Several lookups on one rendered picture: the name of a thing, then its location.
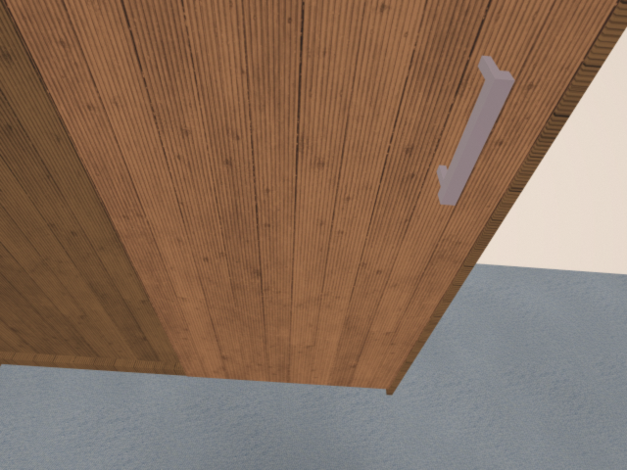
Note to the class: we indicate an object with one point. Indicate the handle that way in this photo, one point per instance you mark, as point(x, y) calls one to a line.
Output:
point(482, 119)

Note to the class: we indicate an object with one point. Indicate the wardrobe door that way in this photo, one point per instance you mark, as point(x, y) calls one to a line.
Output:
point(270, 166)
point(67, 285)

